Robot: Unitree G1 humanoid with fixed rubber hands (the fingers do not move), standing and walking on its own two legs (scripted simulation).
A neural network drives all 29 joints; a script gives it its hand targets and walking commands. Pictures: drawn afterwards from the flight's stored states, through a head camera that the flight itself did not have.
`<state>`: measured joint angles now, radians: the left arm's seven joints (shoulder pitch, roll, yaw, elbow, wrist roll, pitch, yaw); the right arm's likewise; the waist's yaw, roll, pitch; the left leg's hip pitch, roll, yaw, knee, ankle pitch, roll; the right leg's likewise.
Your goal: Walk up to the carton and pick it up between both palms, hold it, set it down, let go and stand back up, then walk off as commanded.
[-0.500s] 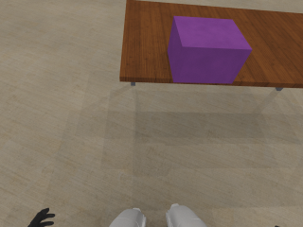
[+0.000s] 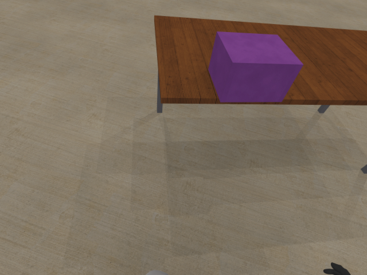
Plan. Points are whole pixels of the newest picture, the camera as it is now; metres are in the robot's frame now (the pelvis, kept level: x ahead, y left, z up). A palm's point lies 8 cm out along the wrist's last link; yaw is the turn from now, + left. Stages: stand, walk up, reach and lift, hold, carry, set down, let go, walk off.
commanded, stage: walk off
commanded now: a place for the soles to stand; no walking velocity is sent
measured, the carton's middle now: (249, 67) +0.84 -0.20 +0.03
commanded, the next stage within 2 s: none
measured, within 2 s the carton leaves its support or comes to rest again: neither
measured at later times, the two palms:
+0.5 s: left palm out of the picture +0.08 +0.27 -0.14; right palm out of the picture -0.05 -0.39 -0.10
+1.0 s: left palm out of the picture -0.02 +0.17 -0.09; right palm out of the picture -0.03 -0.50 -0.07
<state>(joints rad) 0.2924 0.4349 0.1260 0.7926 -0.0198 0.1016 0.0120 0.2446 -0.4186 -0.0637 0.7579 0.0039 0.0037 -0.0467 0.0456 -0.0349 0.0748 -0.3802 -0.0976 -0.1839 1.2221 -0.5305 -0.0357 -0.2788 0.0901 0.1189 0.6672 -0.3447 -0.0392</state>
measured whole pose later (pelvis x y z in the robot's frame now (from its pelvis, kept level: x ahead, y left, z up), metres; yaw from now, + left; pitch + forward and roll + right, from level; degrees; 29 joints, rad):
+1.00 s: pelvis -0.13 -0.16 +0.01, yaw +2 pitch -3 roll +3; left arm 0.11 0.45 0.11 0.76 -0.02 0.07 -0.03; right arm 0.20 -0.44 -0.06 0.82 0.00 0.00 -0.09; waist 0.01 -0.10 0.20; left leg -0.33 -0.10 -0.07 0.90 -0.55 -0.04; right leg -0.42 0.10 0.06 0.64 -0.16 -0.10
